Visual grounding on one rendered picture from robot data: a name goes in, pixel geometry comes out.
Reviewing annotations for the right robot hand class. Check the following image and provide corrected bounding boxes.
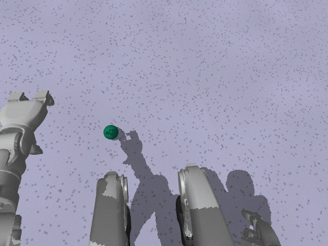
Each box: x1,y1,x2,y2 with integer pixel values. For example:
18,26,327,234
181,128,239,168
241,210,281,246

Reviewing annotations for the right robot foot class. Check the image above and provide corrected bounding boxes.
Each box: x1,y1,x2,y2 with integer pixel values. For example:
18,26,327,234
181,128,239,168
176,195,194,246

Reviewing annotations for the left robot hand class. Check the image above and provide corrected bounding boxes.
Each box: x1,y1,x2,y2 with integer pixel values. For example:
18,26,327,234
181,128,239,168
0,90,54,155

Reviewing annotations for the ball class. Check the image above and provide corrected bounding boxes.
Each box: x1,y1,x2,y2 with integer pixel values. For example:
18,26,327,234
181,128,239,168
104,125,118,139

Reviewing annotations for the left robot arm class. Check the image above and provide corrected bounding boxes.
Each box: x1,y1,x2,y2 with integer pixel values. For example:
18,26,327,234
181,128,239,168
0,124,34,246

